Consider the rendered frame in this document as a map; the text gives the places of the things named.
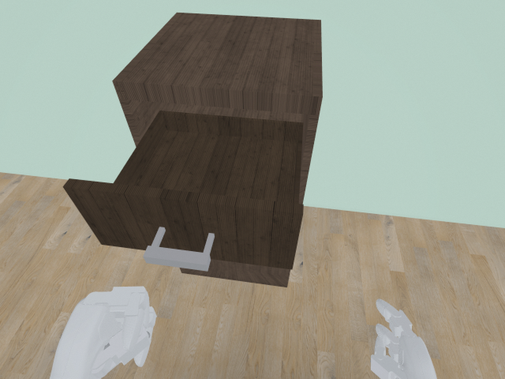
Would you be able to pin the drawer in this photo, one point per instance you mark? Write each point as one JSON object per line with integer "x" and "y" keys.
{"x": 195, "y": 174}

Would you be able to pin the right robot hand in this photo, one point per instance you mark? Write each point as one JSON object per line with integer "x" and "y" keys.
{"x": 409, "y": 357}

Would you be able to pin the cabinet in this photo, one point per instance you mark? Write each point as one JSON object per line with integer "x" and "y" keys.
{"x": 238, "y": 66}

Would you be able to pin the left robot hand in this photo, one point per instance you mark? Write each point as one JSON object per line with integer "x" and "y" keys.
{"x": 119, "y": 317}

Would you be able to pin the handle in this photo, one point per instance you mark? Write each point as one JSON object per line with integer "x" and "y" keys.
{"x": 178, "y": 258}

